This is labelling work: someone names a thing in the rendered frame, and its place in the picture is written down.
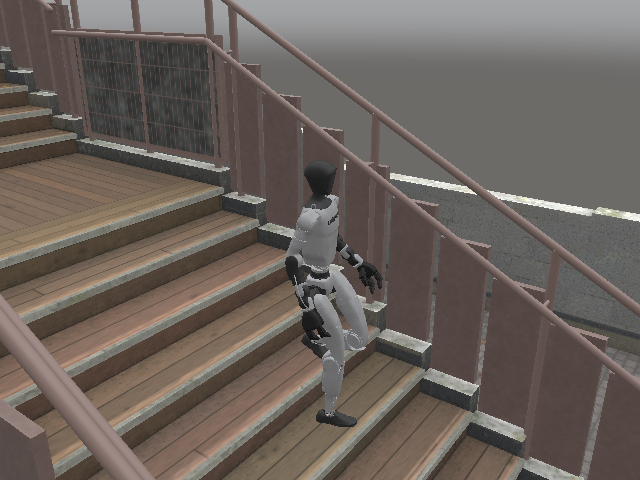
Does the left robot shin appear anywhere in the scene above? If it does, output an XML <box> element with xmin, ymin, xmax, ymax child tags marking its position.
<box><xmin>311</xmin><ymin>329</ymin><xmax>366</xmax><ymax>351</ymax></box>

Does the left robot forearm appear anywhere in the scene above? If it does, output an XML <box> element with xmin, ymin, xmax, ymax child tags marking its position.
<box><xmin>336</xmin><ymin>233</ymin><xmax>363</xmax><ymax>268</ymax></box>

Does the left robot upper arm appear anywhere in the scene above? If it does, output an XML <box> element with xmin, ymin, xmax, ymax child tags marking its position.
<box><xmin>325</xmin><ymin>194</ymin><xmax>339</xmax><ymax>207</ymax></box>

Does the right robot upper arm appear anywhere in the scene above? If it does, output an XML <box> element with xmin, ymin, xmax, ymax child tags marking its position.
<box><xmin>285</xmin><ymin>210</ymin><xmax>320</xmax><ymax>268</ymax></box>

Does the right robot forearm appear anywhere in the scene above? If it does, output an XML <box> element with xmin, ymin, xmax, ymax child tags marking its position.
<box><xmin>285</xmin><ymin>256</ymin><xmax>315</xmax><ymax>312</ymax></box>

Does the right robot thigh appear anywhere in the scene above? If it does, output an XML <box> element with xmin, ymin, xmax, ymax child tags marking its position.
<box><xmin>310</xmin><ymin>288</ymin><xmax>345</xmax><ymax>369</ymax></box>

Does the robot left hand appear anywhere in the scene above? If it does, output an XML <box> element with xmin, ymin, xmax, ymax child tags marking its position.
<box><xmin>357</xmin><ymin>261</ymin><xmax>383</xmax><ymax>294</ymax></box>

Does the robot right hand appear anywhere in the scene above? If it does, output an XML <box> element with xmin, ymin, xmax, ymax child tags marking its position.
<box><xmin>301</xmin><ymin>310</ymin><xmax>331</xmax><ymax>340</ymax></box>

